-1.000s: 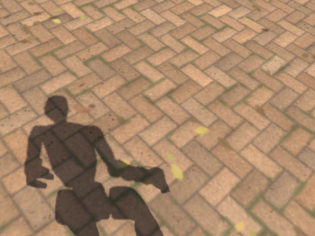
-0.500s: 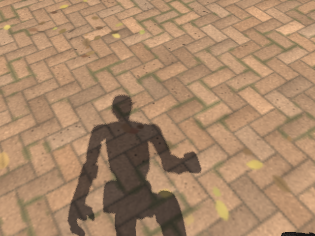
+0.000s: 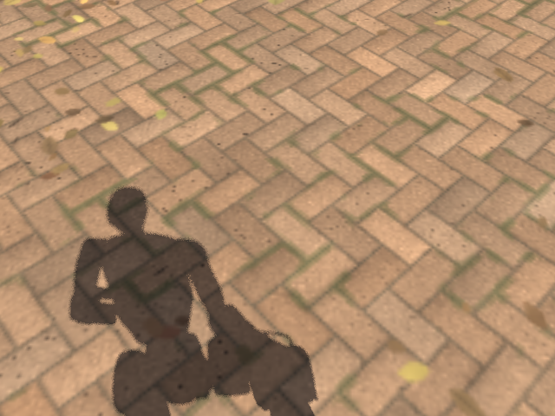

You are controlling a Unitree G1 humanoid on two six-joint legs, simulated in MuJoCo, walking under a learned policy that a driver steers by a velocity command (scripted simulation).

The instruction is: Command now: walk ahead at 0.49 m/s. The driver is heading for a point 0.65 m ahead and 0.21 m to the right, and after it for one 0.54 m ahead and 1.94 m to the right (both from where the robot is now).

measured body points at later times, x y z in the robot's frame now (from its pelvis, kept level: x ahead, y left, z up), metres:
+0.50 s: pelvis +0.29 -0.05 +0.00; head +0.32 -0.06 +0.45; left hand +0.31 +0.23 -0.12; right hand +0.48 -0.31 -0.09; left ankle +0.48 +0.13 -0.69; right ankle +0.24 -0.14 -0.74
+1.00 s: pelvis +0.56 -0.03 +0.00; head +0.59 -0.05 +0.45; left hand +0.82 +0.16 -0.09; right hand +0.51 -0.32 -0.13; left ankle +0.53 +0.09 -0.74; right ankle +0.66 -0.22 -0.69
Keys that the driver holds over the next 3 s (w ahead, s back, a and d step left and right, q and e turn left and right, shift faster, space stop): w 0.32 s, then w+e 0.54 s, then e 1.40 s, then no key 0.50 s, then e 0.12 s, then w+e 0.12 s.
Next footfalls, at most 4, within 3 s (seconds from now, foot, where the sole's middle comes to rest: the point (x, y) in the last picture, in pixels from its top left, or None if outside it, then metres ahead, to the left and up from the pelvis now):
0.14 right None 0.28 -0.14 -0.78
0.66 left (233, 382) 0.57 0.09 -0.78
1.12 right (348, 315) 0.73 -0.22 -0.78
1.60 left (273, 286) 0.84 -0.03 -0.78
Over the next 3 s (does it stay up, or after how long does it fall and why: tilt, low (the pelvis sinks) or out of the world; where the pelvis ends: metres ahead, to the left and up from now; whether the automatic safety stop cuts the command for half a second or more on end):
stays up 0.70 -0.12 -0.02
